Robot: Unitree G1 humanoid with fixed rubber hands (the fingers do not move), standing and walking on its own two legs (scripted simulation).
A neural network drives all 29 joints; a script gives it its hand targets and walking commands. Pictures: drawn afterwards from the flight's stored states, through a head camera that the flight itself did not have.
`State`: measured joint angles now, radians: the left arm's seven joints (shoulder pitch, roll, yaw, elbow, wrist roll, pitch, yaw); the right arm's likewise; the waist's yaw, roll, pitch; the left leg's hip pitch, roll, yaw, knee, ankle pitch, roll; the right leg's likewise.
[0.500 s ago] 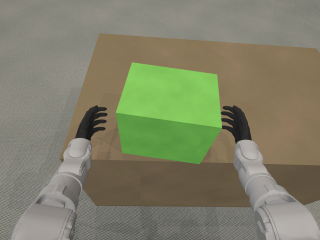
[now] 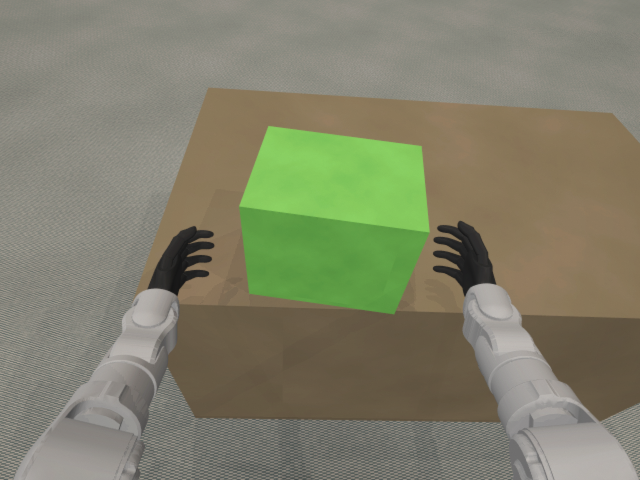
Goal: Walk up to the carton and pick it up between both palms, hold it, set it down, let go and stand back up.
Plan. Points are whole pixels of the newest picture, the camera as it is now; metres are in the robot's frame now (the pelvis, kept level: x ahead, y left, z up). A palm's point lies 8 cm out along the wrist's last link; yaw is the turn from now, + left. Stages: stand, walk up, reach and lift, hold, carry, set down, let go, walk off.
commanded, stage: set down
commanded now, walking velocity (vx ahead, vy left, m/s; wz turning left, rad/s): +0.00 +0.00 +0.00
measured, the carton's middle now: (332, 222) +0.54 -0.03 -0.01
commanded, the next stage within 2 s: none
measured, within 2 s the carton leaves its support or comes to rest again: neither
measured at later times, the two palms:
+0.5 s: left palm (158, 333) +0.34 +0.21 -0.01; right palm (484, 336) +0.32 -0.22 +0.01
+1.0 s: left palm (136, 386) +0.27 +0.22 -0.01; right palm (491, 384) +0.25 -0.21 +0.00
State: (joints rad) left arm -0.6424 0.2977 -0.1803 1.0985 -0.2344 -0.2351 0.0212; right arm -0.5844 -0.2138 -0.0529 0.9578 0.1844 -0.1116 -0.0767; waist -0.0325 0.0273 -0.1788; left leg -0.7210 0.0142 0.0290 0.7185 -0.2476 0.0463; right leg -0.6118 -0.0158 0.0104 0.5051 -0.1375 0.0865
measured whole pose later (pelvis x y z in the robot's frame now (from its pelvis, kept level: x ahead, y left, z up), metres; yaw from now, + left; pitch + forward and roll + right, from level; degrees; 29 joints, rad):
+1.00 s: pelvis +0.01 -0.02 +0.01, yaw +1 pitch +3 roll -3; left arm -0.03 0.35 -0.01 0.57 -0.23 -0.18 -0.11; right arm 0.05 -0.09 0.05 0.45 0.18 -0.22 -0.16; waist -0.03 0.01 0.01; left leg -0.44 0.01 0.03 0.65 -0.26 0.05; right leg -0.36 -0.02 0.01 0.51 -0.19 0.07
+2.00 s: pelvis +0.04 -0.05 +0.02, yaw +1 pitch -1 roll -1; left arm 0.15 0.35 -0.01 0.50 -0.23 -0.10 -0.10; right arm 0.19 -0.09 0.05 0.45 0.18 -0.20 -0.14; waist -0.03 0.00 0.08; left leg -0.27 0.01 0.03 0.55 -0.26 0.02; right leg -0.25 -0.02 0.01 0.50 -0.24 0.03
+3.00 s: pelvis +0.04 -0.05 +0.02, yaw +1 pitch -1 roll -1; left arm 0.19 0.31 -0.04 0.56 -0.23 0.02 -0.02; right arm 0.19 -0.09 -0.01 0.63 0.16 -0.18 -0.02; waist -0.03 0.00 0.07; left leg -0.26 0.01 0.03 0.54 -0.25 0.01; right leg -0.24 -0.02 0.01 0.50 -0.24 0.03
